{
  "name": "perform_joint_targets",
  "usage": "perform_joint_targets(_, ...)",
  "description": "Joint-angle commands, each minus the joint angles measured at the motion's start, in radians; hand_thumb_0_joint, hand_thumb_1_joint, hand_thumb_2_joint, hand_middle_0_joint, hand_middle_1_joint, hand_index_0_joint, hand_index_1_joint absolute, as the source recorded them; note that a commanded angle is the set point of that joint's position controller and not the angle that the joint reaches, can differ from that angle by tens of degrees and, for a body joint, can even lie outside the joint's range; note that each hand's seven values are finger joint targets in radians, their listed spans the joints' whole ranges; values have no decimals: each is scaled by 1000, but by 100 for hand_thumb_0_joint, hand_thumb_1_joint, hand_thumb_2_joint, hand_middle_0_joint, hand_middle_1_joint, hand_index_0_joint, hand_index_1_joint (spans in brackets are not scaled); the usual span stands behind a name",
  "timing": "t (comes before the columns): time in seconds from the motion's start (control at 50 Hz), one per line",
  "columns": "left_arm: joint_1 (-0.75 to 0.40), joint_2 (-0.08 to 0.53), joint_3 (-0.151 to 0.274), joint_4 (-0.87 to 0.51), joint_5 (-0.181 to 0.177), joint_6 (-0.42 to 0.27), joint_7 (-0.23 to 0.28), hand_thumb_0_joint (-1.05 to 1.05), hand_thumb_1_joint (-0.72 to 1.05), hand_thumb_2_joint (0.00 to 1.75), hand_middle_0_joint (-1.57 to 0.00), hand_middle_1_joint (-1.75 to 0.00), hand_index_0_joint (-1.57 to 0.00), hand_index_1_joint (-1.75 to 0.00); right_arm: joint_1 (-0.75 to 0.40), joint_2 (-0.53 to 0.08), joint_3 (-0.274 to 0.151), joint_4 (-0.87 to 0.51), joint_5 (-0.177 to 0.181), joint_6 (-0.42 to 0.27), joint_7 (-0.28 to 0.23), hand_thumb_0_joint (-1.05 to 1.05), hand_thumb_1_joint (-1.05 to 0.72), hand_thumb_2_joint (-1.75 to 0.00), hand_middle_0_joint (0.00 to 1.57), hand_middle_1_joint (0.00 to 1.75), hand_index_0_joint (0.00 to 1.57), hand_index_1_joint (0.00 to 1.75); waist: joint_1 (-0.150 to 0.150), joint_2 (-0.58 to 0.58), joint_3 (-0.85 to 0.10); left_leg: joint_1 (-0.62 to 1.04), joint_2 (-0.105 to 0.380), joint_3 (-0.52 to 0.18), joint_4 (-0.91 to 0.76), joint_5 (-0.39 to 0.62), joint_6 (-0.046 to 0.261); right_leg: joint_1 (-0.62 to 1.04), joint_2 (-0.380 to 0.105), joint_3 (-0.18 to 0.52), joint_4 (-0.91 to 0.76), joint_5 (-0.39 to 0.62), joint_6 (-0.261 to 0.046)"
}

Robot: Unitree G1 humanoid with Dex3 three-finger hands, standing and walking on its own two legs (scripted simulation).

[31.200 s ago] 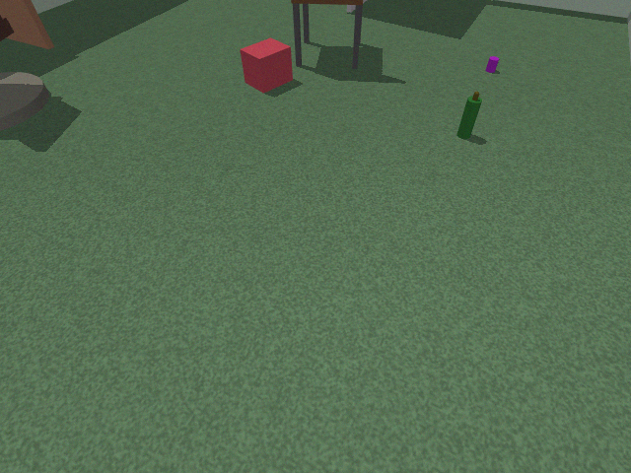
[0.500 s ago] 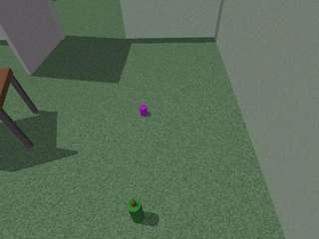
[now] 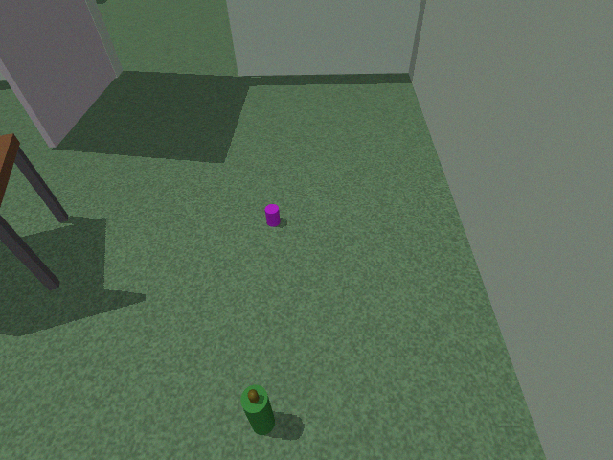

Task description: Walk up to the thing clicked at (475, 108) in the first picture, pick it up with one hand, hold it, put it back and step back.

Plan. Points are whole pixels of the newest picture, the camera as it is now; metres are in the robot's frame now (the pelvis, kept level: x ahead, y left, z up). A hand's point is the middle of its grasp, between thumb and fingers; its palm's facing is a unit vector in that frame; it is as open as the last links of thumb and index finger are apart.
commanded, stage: stand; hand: left
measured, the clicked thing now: (258, 408) +0.39 +0.18 -0.65
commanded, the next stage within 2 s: step back in 0.32 s
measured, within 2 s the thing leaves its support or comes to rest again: neither
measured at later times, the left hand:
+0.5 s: hand out of the picture +0.08 +0.28 -0.16, palm faces -0.01 -0.93 -0.38, open 7.3 cm
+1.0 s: hand out of the picture +0.01 +0.33 -0.18, palm faces -0.11 -0.92 -0.37, open 7.3 cm
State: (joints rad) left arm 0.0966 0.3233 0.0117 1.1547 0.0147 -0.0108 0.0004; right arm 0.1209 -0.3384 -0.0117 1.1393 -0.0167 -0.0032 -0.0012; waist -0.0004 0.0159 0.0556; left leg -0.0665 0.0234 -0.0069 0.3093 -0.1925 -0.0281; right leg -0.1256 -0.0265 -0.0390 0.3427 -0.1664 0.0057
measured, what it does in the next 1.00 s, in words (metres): walks backwards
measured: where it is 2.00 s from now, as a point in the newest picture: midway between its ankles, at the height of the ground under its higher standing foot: outside the picture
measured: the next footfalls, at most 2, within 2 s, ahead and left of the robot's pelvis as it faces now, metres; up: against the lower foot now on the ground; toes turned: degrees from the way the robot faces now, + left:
right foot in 1.06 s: -0.12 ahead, -0.06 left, +0.00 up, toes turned -2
left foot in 1.38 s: -0.20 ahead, +0.18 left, +0.00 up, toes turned -4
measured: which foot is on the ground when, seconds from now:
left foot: down 0.00-1.00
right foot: down 0.00-0.62, up 0.64-1.00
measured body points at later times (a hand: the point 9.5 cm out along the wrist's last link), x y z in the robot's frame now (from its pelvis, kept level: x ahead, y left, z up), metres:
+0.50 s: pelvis -0.03 +0.02 -0.01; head +0.02 +0.01 +0.43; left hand +0.08 +0.32 -0.14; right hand +0.06 -0.30 -0.14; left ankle -0.05 +0.13 -0.72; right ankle +0.02 -0.12 -0.75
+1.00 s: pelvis -0.12 +0.07 -0.02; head -0.05 +0.08 +0.42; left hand +0.01 +0.37 -0.15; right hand -0.04 -0.24 -0.14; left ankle -0.07 +0.14 -0.75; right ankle -0.15 -0.06 -0.72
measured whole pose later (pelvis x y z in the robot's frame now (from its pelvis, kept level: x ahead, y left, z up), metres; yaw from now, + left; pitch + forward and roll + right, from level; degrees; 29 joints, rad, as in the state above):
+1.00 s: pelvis -0.12 +0.07 -0.02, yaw -5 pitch -2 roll +0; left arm 0.12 0.38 0.07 0.88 0.02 0.07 0.01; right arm 0.13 -0.35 -0.05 0.87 -0.02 0.02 -0.02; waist -0.02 -0.02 0.20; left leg -0.31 -0.02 0.08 0.62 -0.26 0.08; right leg -0.31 0.04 0.09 0.84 -0.48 0.00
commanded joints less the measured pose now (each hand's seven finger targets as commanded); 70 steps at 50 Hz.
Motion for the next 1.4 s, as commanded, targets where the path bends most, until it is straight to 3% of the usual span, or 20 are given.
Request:
perform_joint_targets(0.0,-42,216,37,-60,-1,-23,15,0,90,90,-20,-30,-20,-30,-31,-195,-33,-60,1,-21,-14,0,-90,-90,20,30,20,30,1,-26,-70,-35,101,-66,-55,126,34,47,-103,96,-51,132,-21)
perform_joint_targets(0.26,-33,220,35,-66,-3,-21,14,0,90,90,-20,-30,-20,-30,-31,-201,-33,-58,1,-20,-12,0,-90,-90,20,30,20,30,4,-15,-67,-40,106,-65,-55,128,32,42,-101,99,-51,126,-23)
perform_joint_targets(0.3,-22,298,88,-89,-23,-12,16,0,90,90,-20,-30,-20,-30,-63,-244,-48,-78,6,-1,-8,0,-90,-90,20,30,20,30,12,-43,50,-128,73,-65,78,220,57,-39,-102,133,5,310,-32)
perform_joint_targets(0.36,3,325,109,-142,-22,-4,23,0,90,90,-20,-30,-20,-30,-10,-212,-51,-116,20,16,-7,0,-90,-90,20,30,20,30,3,-108,-79,-127,-8,5,305,118,45,-19,-210,219,8,441,-151)
perform_joint_targets(0.42,-64,327,118,-225,9,4,29,0,90,90,-20,-30,-20,-30,34,-212,-72,-156,10,44,-1,0,-90,-90,20,30,20,30,-8,-203,-123,-215,-54,-55,630,-360,70,-73,-337,298,22,427,-280)
perform_joint_targets(0.5,-124,305,106,-296,21,20,36,0,90,90,-20,-30,-20,-30,108,-219,-78,-185,18,47,1,0,-90,-90,20,30,20,30,-33,-234,-121,-238,-23,-58,517,-278,68,-91,-279,239,115,397,-222)
perform_joint_targets(0.56,-105,278,92,-320,-2,49,27,0,90,90,-20,-30,-20,-30,132,-217,-91,-180,-13,27,-5,0,-90,-90,20,30,20,30,-42,-98,-107,-145,-24,-10,109,65,55,-108,-160,157,288,236,-125)
perform_joint_targets(0.6,-52,203,80,-333,-16,64,34,0,90,90,-20,-30,-20,-30,62,-375,-122,-221,-36,13,-8,0,-90,-90,20,30,20,30,6,200,-60,-66,263,-393,29,551,128,-374,139,132,555,-424,-36)
perform_joint_targets(0.62,-63,233,92,-325,-3,65,46,0,90,90,-20,-30,-20,-30,65,-403,-131,-246,-26,11,-8,0,-90,-90,20,30,20,30,-42,225,-93,-115,336,-487,24,535,205,-341,147,238,691,-510,-27)
perform_joint_targets(0.7,22,243,89,-302,-15,66,46,0,90,90,-20,-30,-20,-30,-29,-281,-105,-282,-21,4,-38,0,-90,-90,20,30,20,30,35,123,-100,40,181,-206,150,632,124,-438,124,261,831,-294,-27)
perform_joint_targets(0.9,26,230,107,-367,3,53,28,0,90,90,-20,-30,-20,-30,81,-285,-119,-320,-6,7,-44,0,-90,-90,20,30,20,30,-44,98,-122,92,246,-242,178,527,222,-318,70,158,542,-325,2)
perform_joint_targets(0.98,82,225,114,-349,12,45,17,0,90,90,-20,-30,-20,-30,21,-293,-113,-343,-4,11,-35,0,-90,-90,20,30,20,30,-13,83,-121,-56,253,-250,169,309,236,-172,52,98,353,-274,-24)
perform_joint_targets(1.04,169,247,125,-324,23,31,13,0,90,90,-20,-30,-20,-30,-18,-279,-102,-348,8,19,-25,0,-90,-90,20,30,20,30,26,1,-128,-225,183,-189,239,137,142,-8,7,171,136,-27,-76)
perform_joint_targets(1.08,92,366,149,-368,18,30,7,0,90,90,-20,-30,-20,-30,-58,-225,-93,-355,17,24,-27,0,-90,-90,20,30,20,30,40,-294,-30,-332,-98,-1,590,-327,29,-183,-301,543,-20,58,-297)
perform_joint_targets(1.1,40,362,148,-408,27,21,11,0,90,90,-20,-30,-20,-30,-46,-236,-99,-346,6,31,-28,0,-90,-90,20,30,20,30,33,-265,7,-319,-114,-92,781,-429,22,-267,-352,600,-30,106,-338)
perform_joint_targets(1.18,-46,281,130,-449,18,26,28,0,90,90,-20,-30,-20,-30,77,-243,-88,-309,22,23,-27,0,-90,-90,20,30,20,30,-11,-145,-23,-332,-143,-118,877,-313,16,-188,-200,306,72,286,-247)
perform_joint_targets(1.28,50,272,125,-459,26,42,26,0,90,90,-20,-30,-20,-30,69,-217,-77,-335,8,12,-29,0,-90,-90,20,30,20,30,35,-210,-88,-337,-61,-33,416,-325,15,63,-188,286,168,343,-211)
perform_joint_targets(1.34,42,283,114,-471,9,61,14,0,90,90,-20,-30,-20,-30,132,-212,-93,-308,-7,0,-25,0,-90,-90,20,30,20,30,-3,-163,-108,-147,-57,7,79,-6,35,-30,-131,243,263,247,-139)
perform_joint_targets(1.36,70,250,105,-477,6,66,10,0,90,90,-20,-30,-20,-30,129,-256,-105,-315,-21,-6,-26,0,-90,-90,20,30,20,30,6,-80,-115,-67,53,-144,51,11,66,-163,-76,225,313,79,-91)
perform_joint_targets(1.38,49,218,97,-497,1,60,10,0,90,90,-20,-30,-20,-30,82,-388,-132,-336,-25,-6,-18,0,-90,-90,20,30,20,30,-3,198,-90,-51,303,-462,13,178,187,-370,110,112,481,-262,-30)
